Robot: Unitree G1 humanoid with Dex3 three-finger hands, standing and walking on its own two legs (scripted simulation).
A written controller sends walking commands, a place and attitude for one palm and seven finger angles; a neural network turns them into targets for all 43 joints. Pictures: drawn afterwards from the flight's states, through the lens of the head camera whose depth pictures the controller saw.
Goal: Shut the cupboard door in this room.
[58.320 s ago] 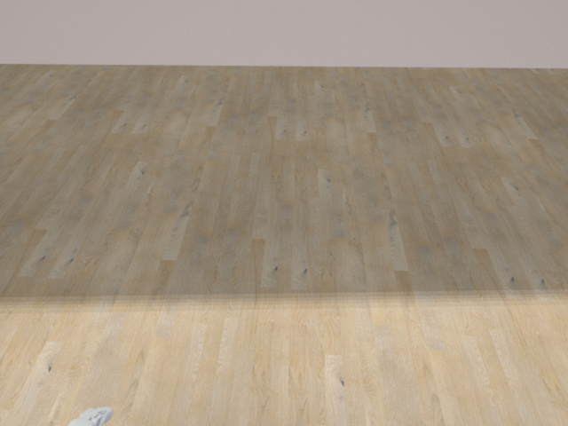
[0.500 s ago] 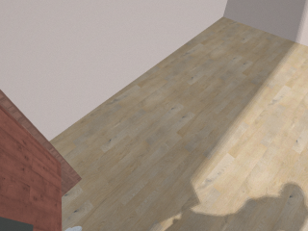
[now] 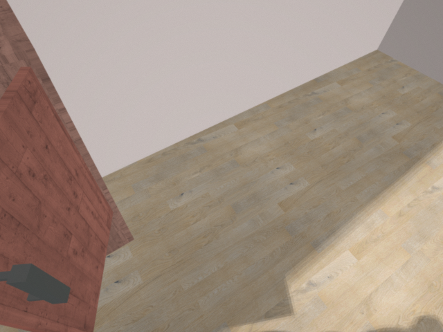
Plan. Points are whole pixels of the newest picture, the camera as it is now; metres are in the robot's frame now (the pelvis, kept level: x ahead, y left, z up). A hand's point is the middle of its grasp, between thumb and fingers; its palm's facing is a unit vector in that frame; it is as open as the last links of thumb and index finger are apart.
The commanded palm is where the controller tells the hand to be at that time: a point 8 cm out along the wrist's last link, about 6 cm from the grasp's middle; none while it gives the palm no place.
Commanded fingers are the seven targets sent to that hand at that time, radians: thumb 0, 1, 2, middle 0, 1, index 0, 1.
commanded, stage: turn or walk to find it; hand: left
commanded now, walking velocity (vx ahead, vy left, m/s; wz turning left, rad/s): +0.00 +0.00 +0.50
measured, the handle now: (28, 287) +0.17 +0.33 -0.01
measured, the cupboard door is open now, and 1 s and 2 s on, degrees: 59 59 59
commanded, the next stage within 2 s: stand and wait in 1.48 s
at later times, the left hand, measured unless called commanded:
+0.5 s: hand out of the picture +0.02 +0.17 -0.16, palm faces +0.26 -0.94 -0.24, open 7.4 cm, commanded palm none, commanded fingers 0.00 0.90 0.90 -0.20 -0.30 -0.20 -0.30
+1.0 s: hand out of the picture +0.02 +0.22 -0.15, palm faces +0.46 -0.85 -0.27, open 7.4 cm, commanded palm none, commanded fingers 0.00 0.90 0.90 -0.20 -0.30 -0.20 -0.30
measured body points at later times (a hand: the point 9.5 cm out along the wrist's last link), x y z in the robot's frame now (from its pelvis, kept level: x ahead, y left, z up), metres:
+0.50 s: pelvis +0.00 -0.03 +0.00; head +0.05 -0.03 +0.45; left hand +0.01 +0.22 -0.14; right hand +0.12 -0.27 -0.15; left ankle -0.05 +0.10 -0.68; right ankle +0.01 -0.13 -0.73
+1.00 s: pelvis +0.01 -0.02 +0.00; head +0.06 -0.01 +0.45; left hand -0.01 +0.26 -0.13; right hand +0.17 -0.21 -0.15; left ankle -0.04 +0.10 -0.73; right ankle +0.07 -0.13 -0.72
